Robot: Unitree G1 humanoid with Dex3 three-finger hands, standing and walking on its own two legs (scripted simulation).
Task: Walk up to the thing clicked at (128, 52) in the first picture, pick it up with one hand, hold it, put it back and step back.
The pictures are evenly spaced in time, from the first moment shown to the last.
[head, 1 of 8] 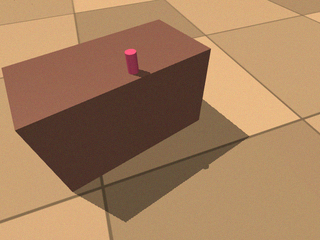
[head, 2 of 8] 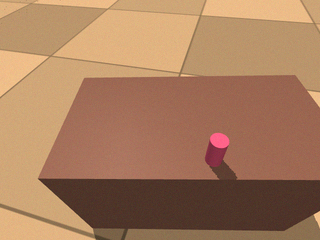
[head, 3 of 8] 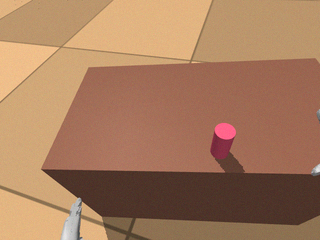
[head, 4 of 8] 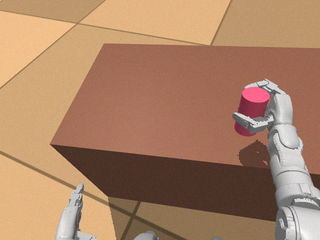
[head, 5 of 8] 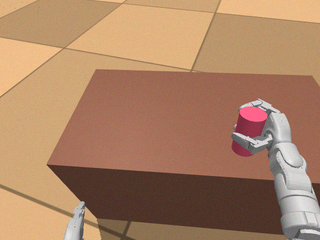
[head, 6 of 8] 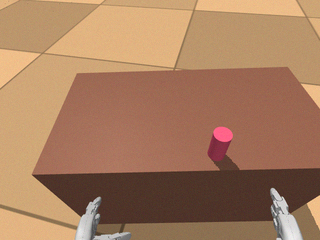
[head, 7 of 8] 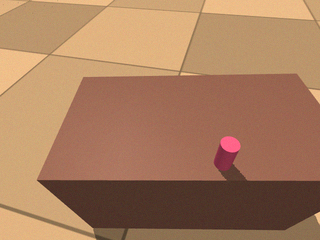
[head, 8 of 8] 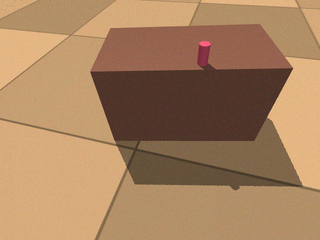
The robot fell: no
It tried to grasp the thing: yes
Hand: right
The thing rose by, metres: 0.23
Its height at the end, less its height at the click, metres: +0.00
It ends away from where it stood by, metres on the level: 0.03
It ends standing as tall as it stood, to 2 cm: yes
